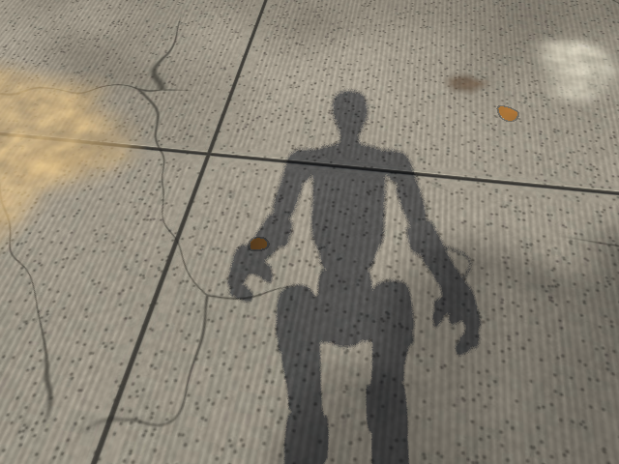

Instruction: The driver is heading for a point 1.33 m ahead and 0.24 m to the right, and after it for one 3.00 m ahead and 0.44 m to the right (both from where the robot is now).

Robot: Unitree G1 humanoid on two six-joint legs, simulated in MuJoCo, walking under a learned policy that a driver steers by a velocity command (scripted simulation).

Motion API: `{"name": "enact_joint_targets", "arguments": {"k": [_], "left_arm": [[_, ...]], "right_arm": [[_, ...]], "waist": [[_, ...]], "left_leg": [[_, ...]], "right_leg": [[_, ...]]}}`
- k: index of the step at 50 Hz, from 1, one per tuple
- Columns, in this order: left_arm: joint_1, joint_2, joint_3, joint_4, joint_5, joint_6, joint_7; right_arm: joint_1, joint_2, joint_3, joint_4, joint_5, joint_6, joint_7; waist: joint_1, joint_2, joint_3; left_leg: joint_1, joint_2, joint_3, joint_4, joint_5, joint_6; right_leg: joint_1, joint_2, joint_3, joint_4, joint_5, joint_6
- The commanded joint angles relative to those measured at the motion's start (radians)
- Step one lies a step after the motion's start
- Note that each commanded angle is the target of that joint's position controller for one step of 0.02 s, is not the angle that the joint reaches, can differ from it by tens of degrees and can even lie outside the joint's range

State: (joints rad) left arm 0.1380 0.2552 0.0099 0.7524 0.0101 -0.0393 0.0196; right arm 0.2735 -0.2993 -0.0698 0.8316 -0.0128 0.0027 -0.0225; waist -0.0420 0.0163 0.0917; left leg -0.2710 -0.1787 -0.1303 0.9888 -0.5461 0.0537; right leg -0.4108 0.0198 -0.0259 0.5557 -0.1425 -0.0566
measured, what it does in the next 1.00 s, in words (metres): steps on the spot: left foot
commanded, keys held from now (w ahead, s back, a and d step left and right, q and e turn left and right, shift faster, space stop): no key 1.00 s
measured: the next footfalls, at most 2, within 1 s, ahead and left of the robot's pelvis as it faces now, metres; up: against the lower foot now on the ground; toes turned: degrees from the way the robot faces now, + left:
left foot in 0.28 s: +0.05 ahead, +0.11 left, +0.00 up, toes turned -2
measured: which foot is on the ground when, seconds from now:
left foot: up 0.00-0.26, down 0.28-1.00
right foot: down 0.00-1.00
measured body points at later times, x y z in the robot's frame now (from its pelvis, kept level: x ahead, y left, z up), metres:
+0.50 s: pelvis +0.03 +0.01 +0.02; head +0.03 +0.02 +0.47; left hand +0.09 +0.26 -0.13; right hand +0.10 -0.24 -0.12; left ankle +0.01 +0.11 -0.73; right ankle +0.09 -0.09 -0.73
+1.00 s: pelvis +0.06 +0.02 +0.02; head +0.06 +0.02 +0.47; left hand +0.07 +0.25 -0.14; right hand +0.06 -0.21 -0.14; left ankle +0.01 +0.11 -0.73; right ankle +0.10 -0.09 -0.73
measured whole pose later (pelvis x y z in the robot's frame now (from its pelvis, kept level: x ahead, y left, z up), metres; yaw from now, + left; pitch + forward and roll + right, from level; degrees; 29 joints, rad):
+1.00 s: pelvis +0.06 +0.02 +0.02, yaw +0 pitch -2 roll +0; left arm 0.26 0.18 0.00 1.12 0.01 0.01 0.03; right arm 0.29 -0.18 0.02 1.12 -0.01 -0.01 -0.04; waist 0.01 0.00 0.03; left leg -0.06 -0.05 -0.03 0.37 -0.29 0.04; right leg -0.21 0.01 -0.01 0.39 -0.16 -0.01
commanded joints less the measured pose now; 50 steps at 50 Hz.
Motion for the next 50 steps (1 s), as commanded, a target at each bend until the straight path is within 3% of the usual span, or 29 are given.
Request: {"name": "enact_joint_targets", "arguments": {"k": [1, 2, 4, 7, 11, 13, 14, 15, 16, 17, 20, 24, 28, 50], "left_arm": [[0.039, 0.072, 0.015, -0.051, 0.000, 0.013, 0.002], [0.021, 0.071, 0.010, -0.047, 0.007, 0.015, 0.005], [0.023, 0.088, 0.013, -0.026, 0.017, 0.017, 0.005], [0.052, 0.107, 0.017, 0.003, 0.014, 0.016, 0.002], [0.065, 0.135, 0.029, 0.024, 0.012, 0.039, -0.006], [0.069, 0.131, 0.029, 0.034, 0.005, 0.052, -0.003], [0.086, 0.118, 0.027, 0.041, 0.005, 0.052, -0.004], [0.099, 0.089, 0.021, 0.032, -0.005, 0.049, -0.008], [0.085, 0.062, 0.016, 0.041, -0.013, 0.049, -0.012], [0.082, 0.061, 0.014, 0.060, -0.005, 0.047, -0.014], [0.128, 0.090, 0.023, 0.115, 0.003, 0.034, -0.017], [0.131, 0.071, 0.016, 0.168, 0.000, 0.028, -0.013], [0.135, 0.060, 0.012, 0.213, 0.000, 0.030, -0.007], [0.172, 0.011, 0.000, 0.367, -0.002, 0.042, 0.016]], "right_arm": [[0.094, -0.088, -0.016, -0.023, -0.015, 0.024, 0.004], [0.075, -0.074, -0.010, -0.027, -0.012, 0.037, 0.011], [0.099, -0.054, 0.001, -0.010, -0.008, 0.052, 0.019], [0.063, -0.029, 0.020, 0.002, -0.005, 0.060, 0.016], [0.025, -0.034, 0.030, 0.019, -0.002, 0.058, 0.011], [0.046, -0.026, 0.037, 0.043, -0.005, 0.043, 0.008], [0.028, -0.043, 0.039, 0.037, -0.015, 0.030, 0.004], [0.004, -0.090, 0.035, 0.025, -0.025, 0.017, -0.002], [-0.046, -0.073, 0.042, 0.040, -0.007, 0.009, 0.001], [-0.084, -0.027, 0.057, 0.040, -0.006, -0.002, 0.004], [-0.047, -0.040, 0.057, 0.082, 0.002, -0.020, -0.005], [0.003, -0.027, 0.058, 0.128, 0.005, -0.019, -0.007], [0.016, -0.023, 0.059, 0.162, 0.005, -0.019, -0.010], [0.081, 0.037, 0.080, 0.284, 0.006, -0.021, -0.025]], "waist": [[0.006, -0.058, -0.170], [0.002, -0.106, -0.134], [-0.005, -0.153, -0.139], [0.015, -0.160, -0.152], [0.033, -0.174, -0.136], [0.014, -0.135, -0.107], [0.020, -0.090, -0.086], [0.046, 0.008, -0.084], [0.077, 0.102, -0.042], [0.089, 0.087, -0.033], [0.086, 0.074, -0.048], [0.064, 0.008, -0.039], [0.057, -0.014, -0.040], [0.057, -0.009, -0.031]], "left_leg": [[-0.134, 0.081, -0.018, 0.193, 0.010, -0.039], [-0.107, 0.102, -0.008, 0.128, 0.049, -0.053], [-0.032, 0.092, 0.041, 0.039, 0.084, -0.071], [0.011, 0.113, 0.078, -0.160, 0.076, -0.072], [0.078, 0.129, 0.123, -0.377, 0.158, -0.047], [0.177, 0.137, 0.122, -0.566, 0.279, -0.015], [0.198, 0.186, 0.045, -0.636, 0.306, 0.005], [0.161, 0.303, -0.111, -0.700, 0.229, 0.040], [-0.046, 0.348, -0.160, -0.753, 0.133, 0.063], [-0.115, 0.331, -0.143, -0.778, 0.101, 0.039], [-0.061, 0.265, -0.064, -0.756, 0.193, -0.004], [0.032, 0.257, -0.038, -0.719, 0.294, 0.011], [0.053, 0.256, -0.028, -0.711, 0.331, 0.016], [0.095, 0.255, 0.001, -0.692, 0.461, 0.012]], "right_leg": [[0.228, -0.315, 0.344, -0.233, 0.404, -0.188], [0.170, -0.268, 0.279, -0.273, 0.302, -0.161], [0.120, -0.210, 0.196, -0.289, 0.250, -0.139], [0.141, -0.208, 0.189, -0.300, 0.128, -0.140], [0.128, -0.208, 0.229, -0.315, -0.142, -0.128], [0.051, -0.193, 0.225, -0.307, -0.239, -0.077], [0.014, -0.181, 0.222, -0.296, -0.267, -0.030], [0.005, -0.128, 0.173, -0.238, -0.252, 0.015], [0.153, -0.048, 0.078, -0.202, -0.141, 0.036], [0.262, -0.058, 0.085, -0.192, -0.055, 0.038], [0.308, -0.094, 0.113, -0.199, 0.018, 0.018], [0.242, -0.099, 0.120, -0.226, 0.016, 0.020], [0.248, -0.100, 0.121, -0.230, 0.035, 0.023], [0.279, -0.107, 0.114, -0.198, 0.118, 0.017]]}}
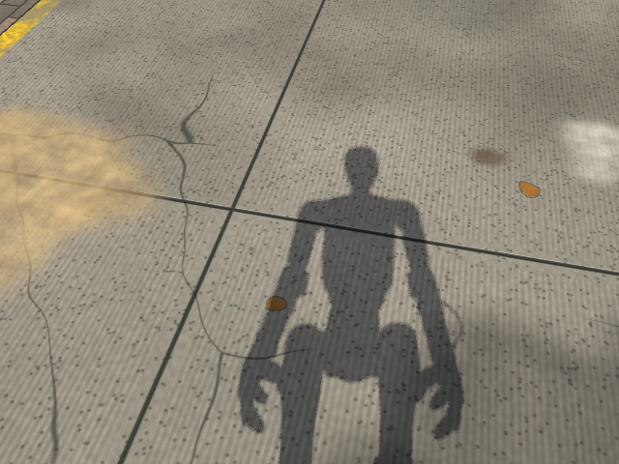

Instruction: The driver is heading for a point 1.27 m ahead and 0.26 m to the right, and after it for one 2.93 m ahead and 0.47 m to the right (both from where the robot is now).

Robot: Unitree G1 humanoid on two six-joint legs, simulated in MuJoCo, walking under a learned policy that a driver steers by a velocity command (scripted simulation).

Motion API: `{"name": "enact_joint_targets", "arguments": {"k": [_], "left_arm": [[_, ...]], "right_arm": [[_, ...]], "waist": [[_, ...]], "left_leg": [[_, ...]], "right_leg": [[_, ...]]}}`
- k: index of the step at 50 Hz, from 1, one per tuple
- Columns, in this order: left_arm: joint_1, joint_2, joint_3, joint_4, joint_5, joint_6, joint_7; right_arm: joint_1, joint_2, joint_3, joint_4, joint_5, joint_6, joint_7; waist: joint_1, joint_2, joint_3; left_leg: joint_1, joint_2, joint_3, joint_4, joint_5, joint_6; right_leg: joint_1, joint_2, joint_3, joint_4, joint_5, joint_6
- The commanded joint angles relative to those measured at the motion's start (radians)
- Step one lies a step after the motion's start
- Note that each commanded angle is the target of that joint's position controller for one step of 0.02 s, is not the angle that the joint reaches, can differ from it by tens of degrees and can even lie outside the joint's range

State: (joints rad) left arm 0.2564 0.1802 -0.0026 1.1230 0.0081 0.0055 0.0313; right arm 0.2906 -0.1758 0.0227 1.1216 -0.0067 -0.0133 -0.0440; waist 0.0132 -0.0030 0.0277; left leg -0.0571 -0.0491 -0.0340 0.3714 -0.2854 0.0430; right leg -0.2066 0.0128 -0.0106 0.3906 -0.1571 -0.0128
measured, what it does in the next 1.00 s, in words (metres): walks ahead: right foot, then left foot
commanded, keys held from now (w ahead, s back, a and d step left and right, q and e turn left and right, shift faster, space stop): no key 0.02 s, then w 0.84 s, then w+e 0.14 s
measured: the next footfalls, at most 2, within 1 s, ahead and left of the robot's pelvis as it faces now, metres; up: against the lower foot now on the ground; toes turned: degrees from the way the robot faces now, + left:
right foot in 0.34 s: +0.15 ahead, -0.13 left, +0.00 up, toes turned -4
left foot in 0.84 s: +0.50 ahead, +0.03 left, +0.00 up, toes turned +4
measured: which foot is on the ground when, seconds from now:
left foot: down 0.00-0.34, up 0.36-0.82, down 0.84-1.00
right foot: down 0.00-0.10, up 0.12-0.32, down 0.34-0.84, up 0.86-1.00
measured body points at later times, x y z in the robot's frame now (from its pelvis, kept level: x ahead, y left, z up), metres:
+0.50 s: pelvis +0.14 -0.06 +0.00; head +0.15 -0.07 +0.45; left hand +0.13 +0.19 -0.14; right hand +0.15 -0.30 -0.16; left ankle +0.09 +0.07 -0.66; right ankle +0.11 -0.13 -0.74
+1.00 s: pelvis +0.42 -0.03 -0.01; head +0.44 -0.02 +0.44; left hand +0.44 +0.21 -0.16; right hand +0.46 -0.28 -0.15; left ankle +0.46 +0.02 -0.74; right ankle +0.34 -0.15 -0.65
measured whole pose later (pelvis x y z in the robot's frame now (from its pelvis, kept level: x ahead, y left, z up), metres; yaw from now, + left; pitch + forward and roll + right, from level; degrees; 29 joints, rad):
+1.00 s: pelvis +0.42 -0.03 -0.01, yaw -2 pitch -1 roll +1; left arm 0.30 0.19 0.04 1.02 0.03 -0.06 -0.01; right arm 0.24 -0.21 -0.06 1.02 -0.02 -0.09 0.00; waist 0.01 -0.03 0.06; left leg -0.23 -0.07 0.15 0.40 -0.17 0.11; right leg -0.42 -0.04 0.01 1.19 -0.29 -0.10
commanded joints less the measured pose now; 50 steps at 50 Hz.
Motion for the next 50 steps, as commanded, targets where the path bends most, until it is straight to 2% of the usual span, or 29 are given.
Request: {"name": "enact_joint_targets", "arguments": {"k": [1, 2, 4, 7, 9, 11, 13, 15, 16, 17, 18, 19, 20, 21, 22, 24, 26, 30, 35, 38, 40, 41, 42, 43, 44, 45, 46, 48, 50], "left_arm": [[0.054, 0.084, 0.013, 0.000, 0.000, -0.003, 0.005], [0.059, 0.077, 0.011, 0.005, 0.001, -0.002, 0.004], [0.042, 0.087, 0.020, -0.003, 0.006, 0.004, 0.000], [-0.044, 0.058, 0.020, -0.056, 0.029, -0.002, -0.019], [-0.098, 0.065, 0.025, -0.099, 0.031, -0.024, -0.027], [-0.118, 0.084, 0.035, -0.130, 0.024, -0.048, -0.037], [-0.117, 0.091, 0.045, -0.150, 0.010, -0.066, -0.046], [-0.003, 0.067, 0.050, -0.127, 0.001, -0.072, -0.051], [0.125, 0.073, 0.063, -0.080, -0.003, -0.073, -0.047], [0.267, 0.127, 0.086, -0.040, 0.004, -0.079, -0.036], [0.416, 0.247, 0.113, -0.021, 0.013, -0.079, -0.026], [0.397, 0.209, 0.101, -0.003, 0.009, -0.063, -0.029], [0.256, 0.174, 0.088, -0.048, 0.012, -0.060, -0.030], [0.161, 0.144, 0.080, -0.084, 0.011, -0.067, -0.035], [0.119, 0.131, 0.072, -0.099, 0.010, -0.076, -0.035], [0.136, 0.093, 0.055, -0.084, 0.008, -0.093, -0.030], [0.197, 0.095, 0.049, -0.058, 0.006, -0.104, -0.026], [0.261, 0.091, 0.038, -0.040, 0.008, -0.108, -0.023], [0.295, 0.094, 0.033, -0.027, 0.007, -0.113, -0.015], [0.270, 0.113, 0.037, -0.025, 0.011, -0.115, -0.009], [0.243, 0.136, 0.045, -0.028, 0.018, -0.110, -0.005], [0.227, 0.143, 0.048, -0.032, 0.014, -0.104, -0.007], [0.237, 0.113, 0.039, -0.054, 0.006, -0.103, -0.013], [0.369, -0.007, 0.021, -0.068, -0.029, -0.098, -0.030], [0.275, 0.101, 0.048, -0.070, -0.006, -0.093, -0.026], [0.174, 0.107, 0.054, -0.110, -0.002, -0.095, -0.029], [0.135, 0.095, 0.054, -0.117, 0.000, -0.097, -0.031], [0.168, 0.055, 0.054, -0.103, 0.023, -0.071, -0.039], [0.171, 0.032, 0.055, -0.108, 0.028, -0.046, -0.047]], "right_arm": [[0.067, -0.084, -0.012, -0.003, 0.000, -0.005, -0.004], [0.082, -0.080, -0.011, 0.003, -0.002, -0.005, -0.004], [0.104, -0.116, -0.029, 0.007, -0.005, 0.002, -0.003], [0.172, -0.160, -0.056, 0.010, -0.005, 0.008, 0.001], [0.201, -0.150, -0.063, 0.014, -0.016, -0.007, 0.003], [0.209, -0.155, -0.072, 0.013, -0.023, -0.027, 0.006], [0.192, -0.154, -0.077, 0.006, -0.020, -0.042, 0.010], [0.128, -0.160, -0.080, -0.012, -0.008, -0.049, 0.013], [0.102, -0.154, -0.078, -0.023, -0.005, -0.054, 0.017], [0.094, -0.130, -0.068, -0.035, -0.007, -0.065, 0.025], [0.098, -0.047, -0.047, -0.085, -0.002, -0.073, 0.035], [0.068, -0.111, -0.066, -0.099, -0.029, -0.068, 0.041], [0.037, -0.102, -0.067, -0.107, -0.032, -0.064, 0.049], [0.022, -0.079, -0.061, -0.105, -0.027, -0.069, 0.059], [0.027, -0.064, -0.062, -0.102, -0.023, -0.071, 0.064], [0.052, -0.064, -0.065, -0.096, -0.033, -0.056, 0.070], [0.016, -0.076, -0.071, -0.113, -0.030, -0.042, 0.073], [-0.176, -0.065, -0.067, -0.188, -0.025, -0.031, 0.076], [-0.345, -0.048, -0.053, -0.258, -0.011, -0.034, 0.077], [-0.312, -0.076, -0.065, -0.265, -0.011, -0.041, 0.066], [-0.128, -0.114, -0.087, -0.210, -0.011, -0.053, 0.052], [0.033, -0.134, -0.102, -0.157, -0.016, -0.061, 0.043], [0.187, -0.205, -0.124, -0.125, -0.042, -0.067, 0.033], [0.220, -0.284, -0.144, -0.127, -0.056, -0.063, 0.037], [0.131, -0.238, -0.138, -0.138, -0.015, -0.051, 0.048], [0.007, -0.182, -0.121, -0.161, -0.005, -0.055, 0.049], [-0.046, -0.123, -0.105, -0.167, -0.009, -0.067, 0.053], [-0.036, -0.058, -0.084, -0.139, -0.011, -0.086, 0.043], [0.017, -0.067, -0.082, -0.119, -0.010, -0.104, 0.037]], "waist": [[0.001, 0.010, 0.035], [-0.002, 0.014, 0.016], [-0.014, 0.055, 0.049], [-0.059, 0.147, 0.197], [-0.074, 0.139, 0.233], [-0.067, 0.114, 0.211], [-0.049, 0.112, 0.173], [0.029, 0.105, 0.134], [0.085, 0.064, 0.090], [0.144, -0.047, 0.020], [0.170, -0.322, -0.073], [0.125, -0.248, -0.033], [0.057, -0.104, 0.069], [0.029, -0.028, 0.109], [-0.002, -0.013, 0.110], [-0.027, -0.037, 0.083], [-0.029, -0.050, 0.077], [0.000, -0.057, 0.108], [0.028, -0.078, 0.125], [-0.011, -0.080, 0.093], [-0.089, -0.088, -0.012], [-0.157, -0.070, -0.091], [-0.200, 0.001, -0.194], [-0.122, 0.227, -0.313], [-0.118, 0.061, -0.259], [-0.076, 0.044, -0.097], [-0.051, -0.004, -0.026], [0.008, 0.016, 0.016], [0.023, 0.027, 0.025]], "left_leg": [[-0.119, 0.125, -0.095, -0.075, 0.202, 0.023], [-0.112, 0.119, -0.095, -0.090, 0.109, 0.028], [-0.137, 0.112, -0.130, -0.113, -0.198, 0.066], [-0.127, 0.269, -0.348, -0.239, -0.528, 0.175], [-0.072, 0.338, -0.413, -0.262, -0.419, 0.224], [0.028, 0.338, -0.374, -0.234, -0.237, 0.228], [0.035, 0.310, -0.300, -0.199, -0.078, 0.204], [-0.107, 0.260, -0.197, -0.123, 0.033, 0.159], [-0.217, 0.208, -0.139, -0.020, 0.132, 0.129], [-0.337, 0.134, -0.043, 0.206, 0.183, 0.092], [-0.529, -0.007, 0.099, 0.568, -0.087, 0.031], [-0.608, -0.003, 0.020, 0.761, -0.240, 0.046], [-0.649, 0.073, -0.009, 0.837, -0.151, 0.065], [-0.631, 0.108, -0.015, 0.823, -0.050, 0.066], [-0.589, 0.131, -0.010, 0.785, 0.009, 0.061], [-0.544, 0.139, 0.019, 0.744, 0.056, 0.038], [-0.584, 0.134, 0.050, 0.717, 0.083, 0.023], [-0.663, 0.123, 0.102, 0.566, 0.161, -0.004], [-0.545, 0.072, 0.158, 0.275, 0.255, 0.015], [-0.445, 0.037, 0.161, 0.208, 0.214, 0.068], [-0.263, -0.014, 0.163, 0.184, 0.141, 0.108], [-0.072, -0.015, 0.156, 0.112, 0.174, 0.129], [0.166, 0.168, -0.044, 0.093, 0.035, 0.175], [0.420, 0.477, -0.595, -0.016, -0.055, 0.345], [0.326, 0.438, -0.659, -0.120, -0.201, 0.317], [0.158, 0.415, -0.477, -0.155, -0.207, 0.272], [0.026, 0.377, -0.366, -0.196, -0.089, 0.236], [-0.120, 0.307, -0.182, -0.226, 0.082, 0.167], [-0.147, 0.290, -0.095, -0.241, 0.175, 0.151]], "right_leg": [[0.075, -0.100, 0.099, -0.033, 0.133, -0.026], [0.080, -0.089, 0.091, -0.032, 0.056, -0.028], [0.017, -0.028, 0.042, 0.048, -0.185, -0.040], [-0.255, 0.017, -0.052, 0.254, -0.291, -0.045], [-0.377, -0.038, -0.033, 0.364, -0.279, -0.053], [-0.444, -0.065, -0.020, 0.376, -0.287, -0.057], [-0.366, -0.055, -0.039, 0.301, -0.245, -0.057], [-0.098, -0.011, -0.089, 0.155, -0.127, -0.063], [0.127, 0.042, -0.107, 0.093, -0.092, -0.064], [0.337, -0.036, 0.015, 0.029, -0.148, -0.083], [0.472, -0.323, 0.485, -0.178, -0.435, -0.172], [0.376, -0.392, 0.690, -0.261, -0.508, -0.220], [0.269, -0.379, 0.588, -0.244, -0.543, -0.212], [0.179, -0.339, 0.481, -0.256, -0.429, -0.198], [0.130, -0.295, 0.384, -0.267, -0.304, -0.179], [0.122, -0.237, 0.248, -0.267, -0.084, -0.159], [0.159, -0.220, 0.177, -0.258, 0.102, -0.161], [0.178, -0.196, 0.096, -0.264, 0.309, -0.170], [0.194, -0.191, 0.040, -0.264, 0.462, -0.161], [0.274, -0.219, 0.020, -0.176, 0.711, -0.153], [0.317, -0.218, 0.000, 0.053, 0.929, -0.135], [0.257, -0.192, -0.021, 0.251, 0.861, -0.121], [0.064, -0.148, -0.045, 0.536, 0.541, -0.111], [-0.307, 0.055, -0.062, 0.951, -0.311, -0.071], [-0.404, 0.024, 0.072, 1.021, -0.308, -0.096], [-0.436, -0.033, 0.071, 0.977, -0.203, -0.103], [-0.395, -0.068, 0.069, 0.918, -0.141, -0.104], [-0.289, -0.102, 0.073, 0.833, -0.114, -0.090], [-0.278, -0.105, 0.062, 0.798, -0.100, -0.077]]}}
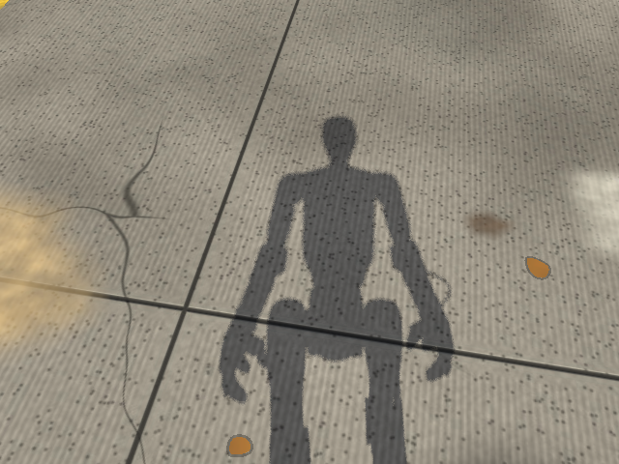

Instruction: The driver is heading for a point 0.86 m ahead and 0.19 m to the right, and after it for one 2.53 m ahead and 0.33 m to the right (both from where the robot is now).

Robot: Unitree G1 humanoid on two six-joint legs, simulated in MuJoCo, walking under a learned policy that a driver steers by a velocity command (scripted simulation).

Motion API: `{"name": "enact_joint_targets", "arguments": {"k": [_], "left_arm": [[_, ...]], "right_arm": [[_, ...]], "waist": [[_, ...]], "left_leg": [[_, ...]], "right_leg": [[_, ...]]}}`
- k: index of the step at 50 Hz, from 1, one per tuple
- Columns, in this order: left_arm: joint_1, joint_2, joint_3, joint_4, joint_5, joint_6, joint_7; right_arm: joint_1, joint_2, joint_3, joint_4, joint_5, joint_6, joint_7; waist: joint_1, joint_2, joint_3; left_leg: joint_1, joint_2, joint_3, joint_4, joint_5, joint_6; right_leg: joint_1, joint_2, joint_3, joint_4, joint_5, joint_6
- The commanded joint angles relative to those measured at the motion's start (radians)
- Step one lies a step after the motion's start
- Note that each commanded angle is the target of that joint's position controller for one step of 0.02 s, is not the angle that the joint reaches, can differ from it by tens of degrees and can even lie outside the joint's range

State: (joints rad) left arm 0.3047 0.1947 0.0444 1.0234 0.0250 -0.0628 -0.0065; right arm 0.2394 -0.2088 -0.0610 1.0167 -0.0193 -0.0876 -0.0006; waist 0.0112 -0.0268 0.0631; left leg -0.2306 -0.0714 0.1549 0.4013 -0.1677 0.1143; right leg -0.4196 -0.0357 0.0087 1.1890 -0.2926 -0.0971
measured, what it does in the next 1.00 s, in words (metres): walks ahead, turning right: right foot, then left foot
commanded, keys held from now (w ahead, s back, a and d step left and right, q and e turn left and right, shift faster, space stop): w+e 0.64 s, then w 0.36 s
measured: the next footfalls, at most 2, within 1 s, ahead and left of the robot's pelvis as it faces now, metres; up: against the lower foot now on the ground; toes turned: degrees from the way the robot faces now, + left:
right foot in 0.40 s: +0.35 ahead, -0.11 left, +0.00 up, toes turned -18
left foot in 0.92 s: +0.72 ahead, -0.09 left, +0.00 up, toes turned -24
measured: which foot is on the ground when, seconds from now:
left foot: down 0.00-0.40, up 0.42-0.90, down 0.92-1.00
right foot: up 0.00-0.38, down 0.40-0.92, up 0.94-1.00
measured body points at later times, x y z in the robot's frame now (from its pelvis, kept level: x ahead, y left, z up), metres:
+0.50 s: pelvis +0.28 -0.06 -0.01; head +0.31 -0.06 +0.44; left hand +0.44 +0.17 -0.15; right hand +0.24 -0.31 -0.15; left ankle +0.18 +0.08 -0.63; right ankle +0.31 -0.10 -0.74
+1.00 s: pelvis +0.57 -0.11 -0.01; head +0.60 -0.11 +0.44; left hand +0.67 +0.14 -0.15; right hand +0.61 -0.40 -0.12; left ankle +0.68 -0.07 -0.74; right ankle +0.37 -0.12 -0.65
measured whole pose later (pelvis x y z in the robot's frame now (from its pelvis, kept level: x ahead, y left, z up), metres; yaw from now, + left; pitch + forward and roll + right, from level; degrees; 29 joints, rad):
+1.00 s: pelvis +0.57 -0.11 -0.01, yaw -26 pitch +0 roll +0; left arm 0.39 0.26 0.06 0.95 0.01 -0.07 0.00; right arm 0.12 -0.24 -0.04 0.80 -0.03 -0.07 0.01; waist 0.04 -0.02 0.06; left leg -0.40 -0.03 0.07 0.55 -0.16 0.07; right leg -0.19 0.11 0.08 1.07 -0.41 -0.09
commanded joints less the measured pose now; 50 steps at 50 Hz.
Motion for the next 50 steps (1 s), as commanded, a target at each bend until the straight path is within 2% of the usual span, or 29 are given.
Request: {"name": "enact_joint_targets", "arguments": {"k": [1, 3, 8, 13, 16, 17, 18, 19, 20, 21, 22, 23, 24, 25, 26, 27, 30, 33, 36, 40, 41, 43, 44, 45, 46, 47, 48, 49, 50], "left_arm": [[0.094, 0.019, 0.010, -0.022, 0.011, 0.031, -0.013], [0.008, 0.027, 0.012, -0.058, 0.008, 0.043, -0.020], [-0.184, 0.020, 0.003, -0.134, -0.004, 0.036, -0.033], [-0.319, 0.015, -0.007, -0.195, 0.001, 0.031, -0.038], [-0.250, 0.044, 0.009, -0.187, 0.007, 0.031, -0.032], [-0.182, 0.061, 0.018, -0.169, 0.008, 0.031, -0.030], [-0.092, 0.085, 0.031, -0.143, 0.009, 0.029, -0.027], [0.033, 0.117, 0.050, -0.106, 0.017, 0.021, -0.022], [0.135, 0.203, 0.080, -0.090, 0.029, 0.020, -0.010], [0.086, 0.291, 0.100, -0.116, 0.016, 0.032, -0.009], [0.086, 0.264, 0.094, -0.115, -0.004, 0.045, -0.004], [0.025, 0.221, 0.081, -0.117, -0.010, 0.044, 0.003], [-0.019, 0.169, 0.068, -0.119, -0.009, 0.038, 0.004], [-0.044, 0.148, 0.060, -0.122, -0.016, 0.028, 0.009], [-0.056, 0.135, 0.053, -0.126, -0.021, 0.016, 0.013], [-0.043, 0.139, 0.051, -0.124, -0.026, 0.004, 0.013], [0.019, 0.186, 0.059, -0.116, -0.028, -0.012, 0.010], [0.087, 0.185, 0.057, -0.115, -0.026, -0.007, 0.006], [0.150, 0.173, 0.050, -0.106, -0.024, -0.007, 0.008], [0.199, 0.174, 0.041, -0.093, -0.011, -0.010, 0.020], [0.194, 0.184, 0.041, -0.093, -0.007, -0.012, 0.023], [0.145, 0.209, 0.043, -0.101, -0.004, -0.018, 0.029], [0.129, 0.222, 0.046, -0.101, 0.000, -0.021, 0.028], [0.110, 0.227, 0.046, -0.102, 0.000, -0.022, 0.023], [0.117, 0.193, 0.035, -0.121, -0.006, -0.026, 0.018], [0.267, 0.097, 0.019, -0.126, -0.051, -0.024, 0.010], [0.243, 0.169, 0.029, -0.112, -0.018, -0.022, 0.014], [0.154, 0.173, 0.032, -0.130, -0.007, -0.018, 0.011], [0.087, 0.159, 0.025, -0.146, -0.002, -0.019, 0.004]], "right_arm": [[0.084, -0.053, -0.001, -0.009, 0.004, -0.036, -0.007], [0.112, -0.073, -0.004, -0.008, 0.002, -0.040, -0.009], [0.176, -0.064, 0.006, -0.003, 0.005, -0.040, -0.016], [0.269, -0.084, 0.006, 0.026, 0.002, -0.028, -0.035], [0.251, -0.118, -0.003, 0.023, -0.002, -0.015, -0.050], [0.234, -0.134, -0.008, 0.017, -0.006, -0.008, -0.053], [0.219, -0.148, -0.014, 0.006, -0.008, 0.001, -0.051], [0.199, -0.158, -0.018, -0.009, -0.004, 0.006, -0.042], [0.180, -0.133, -0.013, -0.046, 0.002, 0.003, -0.033], [0.190, -0.049, -0.003, -0.129, 0.019, -0.005, -0.007], [0.057, -0.119, -0.011, -0.155, 0.006, -0.020, -0.001], [0.014, -0.114, -0.007, -0.179, 0.017, -0.035, 0.004], [0.035, -0.115, -0.009, -0.166, 0.017, -0.039, 0.001], [0.039, -0.110, -0.010, -0.167, -0.001, -0.025, -0.002], [0.064, -0.094, -0.006, -0.163, -0.020, -0.002, 0.000], [0.067, -0.087, -0.006, -0.169, -0.029, 0.016, 0.004], [-0.012, -0.079, -0.002, -0.213, -0.030, 0.045, 0.013], [-0.144, -0.087, 0.002, -0.266, -0.025, 0.050, 0.018], [-0.236, -0.079, 0.013, -0.297, -0.020, 0.046, 0.026], [-0.338, -0.082, 0.024, -0.339, -0.011, 0.032, 0.032], [-0.338, -0.091, 0.023, -0.345, -0.010, 0.028, 0.032], [-0.240, -0.122, 0.012, -0.324, -0.008, 0.020, 0.026], [-0.141, -0.146, 0.001, -0.294, -0.005, 0.015, 0.017], [0.012, -0.163, -0.010, -0.246, -0.005, 0.007, 0.005], [0.167, -0.212, -0.024, -0.217, -0.025, -0.001, -0.009], [0.243, -0.327, -0.055, -0.207, -0.046, 0.003, -0.007], [0.179, -0.256, -0.044, -0.201, -0.014, 0.019, 0.008], [0.066, -0.187, -0.027, -0.221, 0.000, 0.021, 0.011], [0.012, -0.131, -0.012, -0.224, -0.003, 0.016, 0.015]], "waist": [[0.030, 0.056, 0.002], [0.022, 0.061, 0.024], [-0.016, 0.072, 0.051], [-0.057, 0.083, 0.055], [-0.007, 0.128, -0.002], [0.027, 0.144, -0.039], [0.064, 0.150, -0.090], [0.128, 0.122, -0.149], [0.174, 0.019, -0.231], [0.085, -0.220, -0.293], [0.114, -0.013, -0.230], [0.078, 0.017, -0.123], [0.024, 0.096, -0.054], [-0.010, 0.104, -0.032], [-0.033, 0.084, -0.040], [-0.042, 0.068, -0.046], [-0.032, 0.025, -0.034], [0.015, -0.012, -0.019], [0.059, -0.035, -0.023], [0.095, -0.045, -0.005], [0.086, -0.050, -0.001], [0.023, -0.061, -0.023], [-0.020, -0.065, -0.068], [-0.094, -0.035, -0.143], [-0.150, 0.026, -0.252], [-0.099, 0.278, -0.395], [-0.077, 0.188, -0.346], [-0.041, 0.104, -0.165], [-0.034, 0.037, -0.089]], "left_leg": [[0.028, 0.308, -0.246, -0.283, 0.078, 0.074], [0.051, 0.297, -0.182, -0.302, 0.110, 0.057], [0.121, 0.254, -0.036, -0.287, 0.309, 0.005], [0.295, 0.294, 0.040, -0.218, 0.548, -0.006], [0.377, 0.320, 0.086, -0.049, 0.950, -0.017], [0.384, 0.328, 0.096, 0.058, 1.038, -0.015], [0.369, 0.335, 0.096, 0.207, 1.029, -0.007], [0.279, 0.324, 0.107, 0.424, 0.882, -0.018], [0.052, 0.280, 0.109, 0.742, 0.469, -0.041], [-0.408, 0.026, 0.000, 1.106, -0.380, -0.100], [-0.543, 0.083, -0.183, 1.108, -0.291, -0.084], [-0.556, 0.132, -0.193, 1.026, -0.189, -0.078], [-0.493, 0.165, -0.188, 0.922, -0.142, -0.082], [-0.430, 0.184, -0.191, 0.855, -0.135, -0.098], [-0.367, 0.192, -0.190, 0.811, -0.130, -0.115], [-0.346, 0.191, -0.183, 0.778, -0.135, -0.130], [-0.383, 0.188, -0.149, 0.661, -0.065, -0.163], [-0.446, 0.178, -0.133, 0.512, 0.054, -0.172], [-0.452, 0.158, -0.121, 0.374, 0.152, -0.153], [-0.431, 0.122, -0.101, 0.225, 0.178, -0.109], [-0.405, 0.115, -0.106, 0.194, 0.160, -0.092], [-0.256, 0.079, -0.107, 0.135, 0.087, -0.052], [-0.141, 0.046, -0.100, 0.121, 0.041, -0.033], [0.034, 0.037, -0.093, 0.058, 0.072, -0.010], [0.276, 0.187, -0.246, 0.058, 0.008, 0.030], [0.551, 0.474, -0.734, 0.001, -0.046, 0.188], [0.479, 0.476, -0.903, -0.117, -0.128, 0.191], [0.313, 0.444, -0.740, -0.135, -0.200, 0.171], [0.197, 0.395, -0.618, -0.167, -0.143, 0.146]], "right_leg": [[-0.098, -0.063, 0.037, -0.020, 0.061, 0.012], [-0.184, -0.075, 0.025, -0.067, 0.136, 0.020], [-0.238, -0.055, -0.047, -0.332, 0.307, 0.034], [-0.215, -0.006, -0.151, -0.537, 0.289, 0.000], [-0.100, 0.071, -0.197, -0.561, 0.150, -0.059], [-0.030, 0.101, -0.204, -0.564, 0.095, -0.085], [0.067, 0.126, -0.197, -0.596, 0.059, -0.112], [0.244, 0.135, -0.161, -0.694, 0.082, -0.144], [0.467, -0.053, 0.089, -0.736, -0.007, -0.208], [0.736, -0.320, 0.683, -0.854, 0.051, -0.394], [0.690, -0.297, 0.646, -0.923, 0.023, -0.366], [0.571, -0.280, 0.521, -0.947, 0.068, -0.318], [0.444, -0.234, 0.428, -0.967, 0.203, -0.266], [0.363, -0.184, 0.347, -0.969, 0.317, -0.235], [0.310, -0.143, 0.287, -0.973, 0.387, -0.218], [0.290, -0.121, 0.261, -0.972, 0.448, -0.214], [0.262, -0.077, 0.218, -0.978, 0.536, -0.195], [0.306, -0.056, 0.218, -0.977, 0.553, -0.153], [0.386, -0.053, 0.205, -0.965, 0.600, -0.114], [0.491, -0.091, 0.218, -0.949, 0.646, -0.108], [0.509, -0.108, 0.225, -0.938, 0.674, -0.104], [0.507, -0.122, 0.210, -0.869, 0.842, -0.074], [0.509, -0.114, 0.199, -0.772, 0.964, -0.061], [0.479, -0.076, 0.162, -0.598, 0.966, -0.046], [0.320, -0.031, 0.137, -0.352, 0.707, -0.035], [-0.007, 0.155, 0.048, 0.046, 0.047, 0.018], [-0.127, 0.147, 0.112, 0.137, -0.195, 0.002], [-0.169, 0.086, 0.114, 0.138, -0.110, 0.001], [-0.161, 0.048, 0.105, 0.080, -0.051, 0.002]]}}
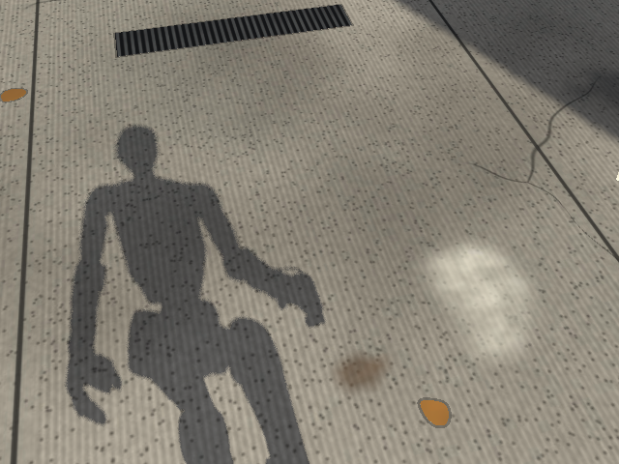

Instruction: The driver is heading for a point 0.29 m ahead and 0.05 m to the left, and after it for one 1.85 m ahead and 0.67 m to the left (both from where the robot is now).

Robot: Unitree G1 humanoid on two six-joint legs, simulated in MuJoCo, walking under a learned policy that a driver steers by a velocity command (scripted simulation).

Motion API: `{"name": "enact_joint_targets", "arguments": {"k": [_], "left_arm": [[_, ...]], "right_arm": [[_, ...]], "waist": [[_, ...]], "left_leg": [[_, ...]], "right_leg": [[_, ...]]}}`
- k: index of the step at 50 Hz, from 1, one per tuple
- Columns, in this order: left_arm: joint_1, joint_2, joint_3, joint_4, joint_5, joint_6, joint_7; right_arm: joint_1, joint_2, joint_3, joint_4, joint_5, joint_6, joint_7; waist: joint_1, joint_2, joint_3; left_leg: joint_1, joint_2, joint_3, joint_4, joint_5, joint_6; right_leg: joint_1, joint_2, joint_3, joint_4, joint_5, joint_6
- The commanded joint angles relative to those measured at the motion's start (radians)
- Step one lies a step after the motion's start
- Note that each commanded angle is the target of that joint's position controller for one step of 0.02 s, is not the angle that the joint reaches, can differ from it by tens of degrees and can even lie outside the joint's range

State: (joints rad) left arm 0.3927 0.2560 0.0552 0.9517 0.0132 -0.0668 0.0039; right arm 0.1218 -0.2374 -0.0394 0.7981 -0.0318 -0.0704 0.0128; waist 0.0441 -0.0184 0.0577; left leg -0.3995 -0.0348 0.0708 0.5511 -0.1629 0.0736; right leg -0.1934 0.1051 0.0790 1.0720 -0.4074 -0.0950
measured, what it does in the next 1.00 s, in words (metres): walks ahead, turning left: right foot, then left foot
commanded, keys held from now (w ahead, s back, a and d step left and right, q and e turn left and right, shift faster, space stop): w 0.10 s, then q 0.90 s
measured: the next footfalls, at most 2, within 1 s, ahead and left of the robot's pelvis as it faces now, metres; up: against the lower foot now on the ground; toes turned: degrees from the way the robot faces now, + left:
right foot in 0.40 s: +0.33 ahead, -0.09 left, +0.00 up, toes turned +7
left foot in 0.84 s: +0.18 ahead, +0.10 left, +0.00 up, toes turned +25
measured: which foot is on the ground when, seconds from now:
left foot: down 0.00-0.40, up 0.42-0.82, down 0.84-1.00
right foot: up 0.00-0.38, down 0.40-0.82, up 0.84-1.00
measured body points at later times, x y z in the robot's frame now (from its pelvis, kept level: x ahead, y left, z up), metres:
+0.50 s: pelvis +0.19 -0.02 +0.01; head +0.23 -0.03 +0.45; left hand +0.31 +0.25 -0.10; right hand +0.25 -0.28 -0.14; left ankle +0.09 +0.08 -0.66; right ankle +0.28 -0.09 -0.73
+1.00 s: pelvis +0.17 +0.01 +0.02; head +0.18 +0.05 +0.46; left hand +0.14 +0.30 -0.12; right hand +0.39 -0.19 -0.08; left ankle +0.14 +0.08 -0.73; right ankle +0.25 -0.11 -0.65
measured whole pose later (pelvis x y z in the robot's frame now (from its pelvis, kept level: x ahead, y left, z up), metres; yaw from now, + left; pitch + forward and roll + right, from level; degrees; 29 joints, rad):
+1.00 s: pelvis +0.17 +0.01 +0.02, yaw +28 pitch +1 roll -2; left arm 0.20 0.29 0.07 0.78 0.03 0.05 0.01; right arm 0.25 -0.27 -0.06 0.74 -0.01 0.05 0.00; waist 0.00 -0.04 0.04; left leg -0.25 -0.04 -0.04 0.47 -0.23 0.07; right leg -0.52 -0.02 -0.01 1.02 -0.37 0.03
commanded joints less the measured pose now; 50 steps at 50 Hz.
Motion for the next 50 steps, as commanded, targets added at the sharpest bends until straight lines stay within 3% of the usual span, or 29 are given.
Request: {"name": "enact_joint_targets", "arguments": {"k": [1, 3, 5, 7, 9, 11, 15, 18, 19, 20, 21, 22, 23, 24, 26, 29, 34, 38, 40, 41, 42, 43, 44, 45, 46, 47, 48, 50], "left_arm": [[-0.027, 0.084, 0.013, -0.082, 0.013, -0.009, -0.013], [-0.004, 0.060, 0.007, -0.077, 0.028, 0.012, -0.025], [-0.018, 0.046, 0.002, -0.082, 0.030, 0.022, -0.033], [-0.096, 0.037, -0.004, -0.109, 0.033, 0.025, -0.032], [-0.158, 0.014, -0.016, -0.130, 0.029, 0.022, -0.028], [-0.211, -0.004, -0.028, -0.143, 0.018, 0.019, -0.023], [-0.278, 0.033, -0.026, -0.166, 0.003, 0.021, 0.003], [-0.204, 0.065, -0.015, -0.150, 0.003, 0.006, 0.019], [-0.140, 0.081, -0.009, -0.134, 0.012, -0.008, 0.026], [-0.059, 0.156, 0.008, -0.133, 0.033, -0.023, 0.037], [-0.056, 0.212, 0.020, -0.156, 0.024, -0.009, 0.031], [-0.058, 0.180, 0.023, -0.166, -0.008, 0.014, 0.027], [-0.115, 0.110, 0.005, -0.188, -0.008, 0.023, 0.029], [-0.188, 0.066, -0.009, -0.201, -0.002, 0.029, 0.035], [-0.228, 0.062, -0.012, -0.206, 0.007, 0.035, 0.048], [-0.217, 0.076, -0.005, -0.205, 0.015, 0.034, 0.048], [-0.224, 0.111, 0.010, -0.210, 0.021, 0.048, 0.038], [-0.204, 0.159, 0.029, -0.209, 0.025, 0.065, 0.023], [-0.213, 0.178, 0.039, -0.209, 0.015, 0.076, 0.020], [-0.182, 0.165, 0.042, -0.197, 0.017, 0.084, 0.016], [-0.139, 0.103, 0.032, -0.203, 0.018, 0.096, 0.006], [-0.207, 0.075, 0.020, -0.269, 0.013, 0.108, 0.023], [-0.273, 0.098, 0.022, -0.279, 0.015, 0.118, 0.027], [-0.248, 0.091, 0.022, -0.269, 0.000, 0.119, 0.021], [-0.219, 0.099, 0.025, -0.250, -0.004, 0.110, 0.017], [-0.191, 0.117, 0.033, -0.232, 0.012, 0.103, 0.014], [-0.167, 0.125, 0.036, -0.220, 0.022, 0.100, 0.009], [-0.174, 0.111, 0.034, -0.230, 0.015, 0.102, 0.004]], "right_arm": [[0.125, -0.085, -0.027, 0.006, 0.007, -0.007, -0.001], [0.149, -0.069, -0.018, 0.038, 0.013, -0.020, -0.003], [0.193, -0.087, -0.023, 0.065, 0.021, -0.035, 0.000], [0.227, -0.094, -0.021, 0.086, 0.026, -0.038, 0.001], [0.249, -0.093, -0.017, 0.103, 0.025, -0.033, -0.001], [0.266, -0.108, -0.019, 0.112, 0.026, -0.025, -0.003], [0.296, -0.136, -0.030, 0.110, 0.024, 0.001, -0.011], [0.257, -0.142, -0.040, 0.088, 0.023, 0.018, -0.022], [0.232, -0.142, -0.044, 0.076, 0.034, 0.019, -0.023], [0.240, -0.099, -0.034, 0.036, 0.049, 0.014, -0.023], [0.386, -0.013, -0.022, 0.034, 0.061, 0.024, -0.035], [0.409, -0.093, -0.040, 0.059, 0.041, 0.052, -0.046], [0.343, -0.120, -0.052, 0.062, 0.019, 0.069, -0.042], [0.282, -0.109, -0.054, 0.047, 0.010, 0.079, -0.032], [0.253, -0.092, -0.056, 0.033, 0.003, 0.106, -0.015], [0.255, -0.080, -0.056, 0.019, 0.009, 0.132, -0.008], [0.145, -0.074, -0.041, -0.049, 0.010, 0.155, 0.018], [0.110, -0.096, -0.039, -0.092, 0.019, 0.149, 0.029], [0.160, -0.094, -0.040, -0.089, 0.020, 0.137, 0.030], [0.193, -0.113, -0.045, -0.077, 0.017, 0.126, 0.026], [0.199, -0.191, -0.059, -0.088, 0.005, 0.113, 0.012], [0.182, -0.334, -0.093, -0.122, 0.005, 0.112, 0.004], [0.217, -0.296, -0.093, -0.101, -0.003, 0.113, -0.010], [0.161, -0.242, -0.075, -0.105, 0.006, 0.111, -0.017], [0.089, -0.214, -0.067, -0.119, 0.010, 0.112, -0.019], [0.049, -0.199, -0.063, -0.137, 0.015, 0.109, -0.020], [0.050, -0.176, -0.057, -0.144, 0.021, 0.105, -0.018], [0.095, -0.179, -0.059, -0.139, 0.029, 0.098, -0.012]], "waist": [[-0.051, 0.047, -0.046], [-0.019, 0.094, -0.042], [-0.012, 0.095, -0.042], [-0.015, 0.081, -0.006], [-0.019, 0.081, -0.009], [-0.035, 0.106, -0.033], [-0.068, 0.137, -0.074], [-0.032, 0.132, -0.078], [0.004, 0.090, -0.094], [0.013, -0.038, -0.198], [-0.045, -0.228, -0.313], [-0.023, -0.180, -0.367], [-0.038, -0.071, -0.261], [-0.055, -0.063, -0.170], [-0.077, -0.117, -0.105], [-0.086, -0.099, -0.128], [-0.059, -0.132, -0.119], [-0.041, -0.135, -0.129], [-0.074, -0.102, -0.131], [-0.083, -0.029, -0.112], [-0.072, 0.225, -0.069], [-0.085, 0.333, 0.014], [-0.108, 0.211, 0.016], [-0.059, 0.181, 0.012], [-0.024, 0.160, 0.007], [-0.016, 0.175, -0.027], [-0.018, 0.160, -0.072], [-0.030, 0.109, -0.115]], "left_leg": [[0.302, 0.312, -0.440, -0.339, -0.068, 0.160], [0.229, 0.260, -0.329, -0.372, 0.060, 0.135], [0.230, 0.248, -0.275, -0.394, 0.146, 0.145], [0.227, 0.235, -0.230, -0.394, 0.381, 0.157], [0.224, 0.197, -0.161, -0.348, 0.640, 0.144], [0.220, 0.161, -0.120, -0.298, 0.761, 0.115], [0.292, 0.165, -0.176, -0.193, 0.742, 0.094], [0.301, 0.173, -0.269, -0.082, 0.600, 0.067], [0.258, 0.137, -0.264, 0.017, 0.514, 0.040], [0.146, 0.076, -0.224, 0.216, 0.249, 0.006], [-0.032, -0.070, -0.113, 0.474, -0.481, -0.014], [-0.083, -0.056, -0.095, 0.616, -0.554, -0.018], [-0.110, -0.014, -0.116, 0.669, -0.468, -0.029], [-0.121, 0.014, -0.115, 0.653, -0.396, -0.045], [-0.086, 0.036, -0.099, 0.642, -0.314, -0.083], [-0.059, 0.028, -0.078, 0.614, -0.274, -0.102], [-0.003, 0.062, -0.043, 0.375, -0.241, -0.089], [0.089, 0.048, 0.006, 0.215, -0.271, -0.055], [0.209, 0.028, 0.026, 0.035, -0.189, -0.023], [0.274, 0.032, -0.032, -0.098, -0.134, -0.004], [0.303, 0.238, -0.347, -0.304, -0.146, 0.041], [0.179, 0.445, -0.645, -0.353, 0.044, 0.174], [0.147, 0.406, -0.557, -0.324, 0.116, 0.213], [0.134, 0.329, -0.457, -0.300, 0.110, 0.187], [0.146, 0.255, -0.384, -0.290, 0.095, 0.145], [0.187, 0.216, -0.349, -0.267, 0.167, 0.131], [0.228, 0.202, -0.333, -0.244, 0.277, 0.136], [0.288, 0.207, -0.345, -0.221, 0.355, 0.145]], "right_leg": [[-0.369, -0.119, 0.024, 0.147, 0.084, 0.001], [-0.305, -0.142, 0.001, 0.083, 0.104, 0.019], [-0.330, -0.157, -0.028, 0.045, 0.131, 0.035], [-0.376, -0.176, -0.070, -0.040, 0.177, 0.066], [-0.353, -0.166, -0.101, -0.169, 0.228, 0.097], [-0.286, -0.132, -0.125, -0.292, 0.292, 0.110], [-0.243, -0.086, -0.110, -0.413, 0.322, 0.103], [-0.136, -0.080, -0.070, -0.571, 0.312, 0.078], [-0.019, -0.106, -0.057, -0.684, 0.436, 0.063], [0.182, -0.304, 0.090, -0.658, 0.767, 0.016], [0.363, -0.573, 0.294, -0.582, 1.230, -0.115], [0.311, -0.590, 0.347, -0.622, 1.092, -0.193], [0.208, -0.520, 0.272, -0.678, 0.872, -0.177], [0.107, -0.457, 0.187, -0.727, 0.726, -0.142], [-0.013, -0.387, 0.060, -0.780, 0.637, -0.117], [-0.039, -0.379, -0.018, -0.787, 0.607, -0.133], [-0.065, -0.396, -0.077, -0.815, 0.310, -0.122], [-0.062, -0.434, -0.094, -0.777, 0.244, -0.100], [-0.107, -0.426, -0.139, -0.700, 0.227, -0.042], [-0.168, -0.397, -0.186, -0.606, 0.172, 0.022], [-0.317, -0.280, -0.290, -0.347, -0.039, 0.108], [-0.484, -0.116, -0.216, -0.203, -0.229, 0.154], [-0.442, -0.143, -0.097, -0.058, -0.176, 0.144], [-0.427, -0.149, -0.065, -0.034, -0.082, 0.135], [-0.415, -0.148, -0.053, -0.045, 0.003, 0.126], [-0.412, -0.135, -0.066, -0.020, 0.047, 0.120], [-0.397, -0.126, -0.068, 0.009, 0.059, 0.122], [-0.399, -0.120, -0.060, 0.013, 0.057, 0.131]]}}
